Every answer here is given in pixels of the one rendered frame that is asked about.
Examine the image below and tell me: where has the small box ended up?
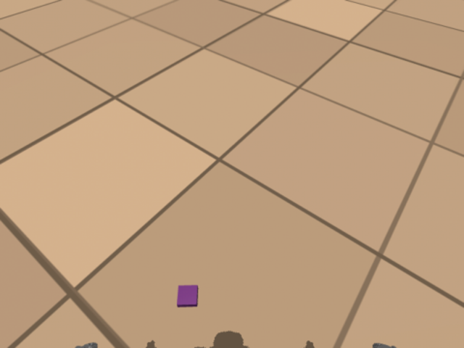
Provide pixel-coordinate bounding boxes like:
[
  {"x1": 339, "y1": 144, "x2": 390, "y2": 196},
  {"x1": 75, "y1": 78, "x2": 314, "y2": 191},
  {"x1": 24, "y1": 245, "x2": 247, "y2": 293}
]
[{"x1": 177, "y1": 285, "x2": 198, "y2": 307}]

